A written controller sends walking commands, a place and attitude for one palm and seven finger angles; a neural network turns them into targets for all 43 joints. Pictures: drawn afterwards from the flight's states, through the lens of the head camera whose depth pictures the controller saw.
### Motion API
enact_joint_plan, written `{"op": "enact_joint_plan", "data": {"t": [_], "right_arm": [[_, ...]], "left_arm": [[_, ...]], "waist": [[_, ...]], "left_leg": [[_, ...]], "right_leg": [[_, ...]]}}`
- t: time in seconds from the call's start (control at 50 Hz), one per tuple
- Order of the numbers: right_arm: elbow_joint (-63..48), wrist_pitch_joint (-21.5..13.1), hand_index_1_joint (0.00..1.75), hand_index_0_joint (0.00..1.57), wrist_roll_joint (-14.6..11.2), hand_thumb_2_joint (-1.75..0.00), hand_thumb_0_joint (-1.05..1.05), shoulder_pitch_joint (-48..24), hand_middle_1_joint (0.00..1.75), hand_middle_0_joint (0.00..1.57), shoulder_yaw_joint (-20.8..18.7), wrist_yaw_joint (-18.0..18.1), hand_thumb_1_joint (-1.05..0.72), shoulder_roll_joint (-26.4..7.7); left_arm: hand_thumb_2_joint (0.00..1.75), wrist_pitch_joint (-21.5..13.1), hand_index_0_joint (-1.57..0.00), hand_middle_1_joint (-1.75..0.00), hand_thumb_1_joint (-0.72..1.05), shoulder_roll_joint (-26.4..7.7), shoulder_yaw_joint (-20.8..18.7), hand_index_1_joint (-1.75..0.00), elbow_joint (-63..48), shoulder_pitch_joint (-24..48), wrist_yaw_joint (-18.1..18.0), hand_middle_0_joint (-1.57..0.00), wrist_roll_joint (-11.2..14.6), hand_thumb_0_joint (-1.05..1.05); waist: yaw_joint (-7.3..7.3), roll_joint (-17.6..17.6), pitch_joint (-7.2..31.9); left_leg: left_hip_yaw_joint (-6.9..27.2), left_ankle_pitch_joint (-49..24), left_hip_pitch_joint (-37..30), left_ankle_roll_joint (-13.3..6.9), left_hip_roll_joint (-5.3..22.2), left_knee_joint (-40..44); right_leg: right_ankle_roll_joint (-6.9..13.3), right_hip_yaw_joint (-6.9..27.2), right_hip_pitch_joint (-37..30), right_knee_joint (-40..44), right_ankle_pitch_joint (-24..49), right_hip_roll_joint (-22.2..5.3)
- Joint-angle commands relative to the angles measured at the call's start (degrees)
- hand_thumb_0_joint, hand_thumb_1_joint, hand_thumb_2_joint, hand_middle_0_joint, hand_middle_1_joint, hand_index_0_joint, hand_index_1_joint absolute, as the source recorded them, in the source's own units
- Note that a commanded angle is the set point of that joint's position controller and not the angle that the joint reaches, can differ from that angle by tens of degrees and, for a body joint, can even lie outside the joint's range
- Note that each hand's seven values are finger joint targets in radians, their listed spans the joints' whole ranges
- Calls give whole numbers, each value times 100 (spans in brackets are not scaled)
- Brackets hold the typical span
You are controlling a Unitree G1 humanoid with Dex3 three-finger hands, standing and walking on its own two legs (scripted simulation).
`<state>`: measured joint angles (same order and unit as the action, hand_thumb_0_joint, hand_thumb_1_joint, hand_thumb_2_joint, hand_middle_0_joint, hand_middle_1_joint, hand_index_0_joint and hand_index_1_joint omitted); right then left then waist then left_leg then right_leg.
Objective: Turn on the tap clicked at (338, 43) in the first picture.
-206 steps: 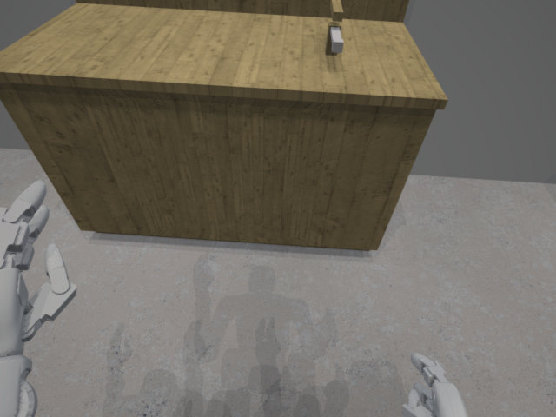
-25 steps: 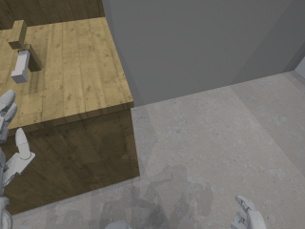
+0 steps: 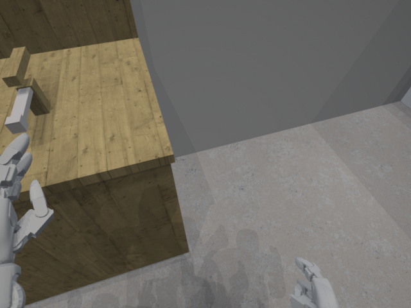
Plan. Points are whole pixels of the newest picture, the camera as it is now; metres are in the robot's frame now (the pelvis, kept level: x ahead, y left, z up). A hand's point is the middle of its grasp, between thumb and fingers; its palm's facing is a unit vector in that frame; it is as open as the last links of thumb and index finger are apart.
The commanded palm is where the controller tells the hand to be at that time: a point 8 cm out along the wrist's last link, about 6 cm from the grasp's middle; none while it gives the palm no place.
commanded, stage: come to a stop and stand still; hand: left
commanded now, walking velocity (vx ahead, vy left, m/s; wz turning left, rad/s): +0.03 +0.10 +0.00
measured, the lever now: (17, 124) +0.43 +0.43 +0.12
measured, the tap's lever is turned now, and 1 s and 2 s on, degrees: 0 0 0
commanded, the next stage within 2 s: look again from close up in 0.84 s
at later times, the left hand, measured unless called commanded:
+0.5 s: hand (24, 252) +0.16 +0.25 +0.16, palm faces +0.39 -0.85 -0.36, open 7.4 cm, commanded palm +0.11 +0.29 +0.18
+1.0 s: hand out of the picture +0.16 +0.27 +0.17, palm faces +0.42 -0.79 -0.45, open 7.5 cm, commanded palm +0.09 +0.29 +0.18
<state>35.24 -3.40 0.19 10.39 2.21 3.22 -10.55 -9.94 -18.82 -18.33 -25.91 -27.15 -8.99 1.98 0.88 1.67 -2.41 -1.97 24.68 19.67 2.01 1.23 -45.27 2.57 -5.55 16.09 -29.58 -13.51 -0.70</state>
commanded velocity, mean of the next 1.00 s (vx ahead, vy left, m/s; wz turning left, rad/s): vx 0.00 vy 0.00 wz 0.00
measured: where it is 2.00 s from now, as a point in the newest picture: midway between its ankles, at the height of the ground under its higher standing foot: outside the picture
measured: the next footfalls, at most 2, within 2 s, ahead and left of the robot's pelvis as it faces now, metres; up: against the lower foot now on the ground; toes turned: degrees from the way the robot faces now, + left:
left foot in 0.12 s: +0.02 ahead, +0.12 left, +0.00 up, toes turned +1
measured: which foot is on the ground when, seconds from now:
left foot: up 0.00-0.10, down 0.12-1.00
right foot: down 0.00-1.00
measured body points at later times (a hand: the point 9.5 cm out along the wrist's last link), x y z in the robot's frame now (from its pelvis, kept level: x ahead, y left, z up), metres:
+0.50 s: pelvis -0.06 +0.01 +0.00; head -0.06 +0.01 +0.45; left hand +0.13 +0.29 +0.18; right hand +0.11 -0.21 -0.09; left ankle -0.02 +0.12 -0.74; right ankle -0.03 -0.10 -0.74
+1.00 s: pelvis -0.07 +0.01 +0.00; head -0.06 +0.02 +0.45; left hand +0.13 +0.31 +0.20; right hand +0.08 -0.22 -0.09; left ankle -0.02 +0.12 -0.74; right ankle -0.03 -0.10 -0.74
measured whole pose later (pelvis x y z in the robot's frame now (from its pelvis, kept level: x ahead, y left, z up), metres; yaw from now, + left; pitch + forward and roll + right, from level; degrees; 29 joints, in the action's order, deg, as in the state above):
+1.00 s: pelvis -0.07 +0.01 +0.00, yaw +0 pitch -1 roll -2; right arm 35.8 -6.3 0.4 14.1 0.1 3.7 -11.4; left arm -12.5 -25.6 -21.0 -19.3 -15.3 -5.9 -0.7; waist 3.2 0.5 -2.5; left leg -1.7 12.7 18.9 -0.5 2.2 -31.6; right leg 1.7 -4.4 15.7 -26.3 -9.9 1.7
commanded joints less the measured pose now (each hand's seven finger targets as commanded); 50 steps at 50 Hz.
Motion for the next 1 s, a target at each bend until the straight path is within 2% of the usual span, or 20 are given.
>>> {"op": "enact_joint_plan", "data": {"t": [0.0,0.08,0.12,0.14,0.16,0.2,0.26,0.3,0.34,0.38,0.42,0.46,0.52,0.62,0.78,0.9,0.92,0.94,0.96,0.98], "right_arm": [[-949,-227,30,20,2,-90,0,-472,30,20,-239,132,-90,-512],[-993,-155,30,20,6,-90,0,-286,30,20,-381,118,-90,-646],[-1124,-191,30,20,-45,-90,0,-349,30,20,-483,136,-90,-881],[-1096,-205,30,20,-12,-90,0,-366,30,20,-377,140,-90,-789],[-1082,-254,30,20,40,-90,0,-402,30,20,-372,144,-90,-753],[-951,-389,30,20,43,-90,0,-188,30,20,-428,109,-90,-764],[-875,-494,30,20,-7,-90,0,-100,30,20,-451,42,-90,-856],[-826,-461,30,20,-18,-90,0,-149,30,20,-428,34,-90,-873],[-875,-405,30,20,-25,-90,0,-239,30,20,-387,41,-90,-837],[-907,-353,30,20,-46,-90,0,-269,30,20,-417,34,-90,-814],[-908,-301,30,20,-16,-90,0,-301,30,20,-353,44,-90,-717],[-924,-260,30,20,29,-90,0,-376,30,20,-334,76,-90,-715],[-923,-248,30,20,26,-90,0,-402,30,20,-306,122,-90,-697],[-920,-328,30,20,-2,-90,0,-354,30,20,-317,163,-90,-767],[-862,-423,30,20,-12,-90,0,-298,30,20,-356,123,-90,-782],[-857,-433,30,20,-5,-90,0,-291,30,20,-353,130,-90,-764],[-793,-697,30,20,216,-90,0,306,30,20,-511,90,-90,-857],[-472,-654,30,20,24,-90,0,26,30,20,-249,69,-90,-244],[-866,-698,30,20,-154,-90,0,-272,30,20,-453,-23,-90,-518],[-1005,-721,30,20,-140,-90,0,-56,30,20,-436,-73,-90,-593]], "left_arm": [[90,-385,-20,-30,90,-1174,-871,-30,-1336,210,-168,-20,-73,0],[90,-413,-20,-30,90,-1166,-856,-30,-1752,28,-202,-20,-51,0],[90,-465,-20,-30,90,-1174,-819,-30,-1834,-34,-187,-20,-38,0],[90,-516,-20,-30,90,-1183,-863,-30,-1798,-20,-177,-20,-34,0],[90,-578,-20,-30,90,-1219,-847,-30,-1950,223,-142,-20,-43,0],[90,-638,-20,-30,90,-1074,-681,-30,-1685,318,-122,-20,-100,0],[90,-578,-20,-30,90,-901,-485,-30,-1386,371,-87,-20,-99,0],[90,-549,-20,-30,90,-931,-492,-30,-1138,350,-88,-20,-112,0],[90,-540,-20,-30,90,-991,-563,-30,-1050,467,-91,-20,-88,0],[90,-455,-20,-30,90,-962,-561,-30,-983,446,-46,-20,-25,0],[90,-405,-20,-30,90,-1033,-610,-30,-992,359,-59,-20,25,0],[90,-399,-20,-30,90,-1165,-706,-30,-1222,585,-63,-20,20,0],[90,-393,-20,-30,90,-1096,-625,-30,-1195,562,-87,-20,-7,0],[90,-431,-20,-30,90,-981,-529,-30,-1192,645,-110,-20,-66,0],[90,-399,-20,-30,90,-921,-445,-30,-1067,616,-106,-20,-88,0],[90,-394,-20,-30,90,-1050,-600,-30,-1256,506,-143,-20,-59,0],[90,-926,-20,-30,90,-5893,-4072,-30,-2540,6377,-39,-20,-827,0],[90,-677,-20,-30,90,-2429,-1722,-30,710,3228,235,-20,-280,0],[90,-557,-20,-30,90,-1447,-1224,-30,938,2300,286,-20,-11,0],[90,-774,-20,-30,90,-1141,-708,-30,352,2102,388,-20,45,0]], "waist": [[-28,-933,1221],[-113,-553,1338],[-2,375,1105],[-19,1190,930],[-13,1537,815],[-23,1077,741],[-107,871,864],[-111,723,802],[-121,429,839],[-89,-204,804],[-95,-420,661],[-100,-398,539],[-93,-115,439],[-64,455,432],[-80,-57,424],[-61,156,655],[171,-1148,-511],[-16,-1343,810],[173,57,879],[137,404,942]], "left_leg": [[58,-98,169,-74,-27,446],[6,-1483,-743,-129,91,2111],[648,-2611,-826,-369,903,2359],[1034,-3024,-704,-487,1144,2677],[1245,-3301,-522,-588,1395,2888],[1151,-4010,-804,-754,1479,2646],[701,-4485,-1280,-560,1263,2185],[638,-3839,-916,-440,1160,2133],[488,-2830,-292,-269,891,2093],[259,-1489,-124,-148,547,1993],[149,-808,-293,-168,343,1840],[160,-485,-373,-166,279,1817],[301,-229,-367,-245,368,2097],[615,130,70,-313,603,2801],[380,-174,-19,-248,444,2400],[404,-613,-228,-259,460,2379],[44,-1010,391,-306,315,1142],[199,-977,-512,-332,-269,833],[119,-1082,-945,-218,-138,1342],[-56,-856,-860,-225,-158,1530]], "right_leg": [[389,1225,-1334,555,3550,-1540],[87,1003,-1064,328,1932,-1180],[-218,750,-571,91,636,-517],[-340,381,-307,-348,168,-233],[-361,276,-178,-851,-698,-157],[-330,356,73,-1022,-1095,-129],[-357,232,-83,-109,-509,-62],[-354,250,-587,468,22,-104],[-281,474,-1140,516,1270,-302],[-144,960,-887,640,891,-502],[-63,1276,-297,1098,-53,-708],[-40,1352,131,1377,-983,-738],[-96,1209,244,1393,-1522,-580],[-219,802,-364,915,-947,-182],[-186,1025,-226,1189,-989,-333],[-178,962,-338,1053,-603,-306],[-542,1502,716,1791,372,-610],[79,1488,520,1472,-342,-1036],[245,2115,409,1434,-664,-967],[139,1779,78,1410,-832,-860]]}}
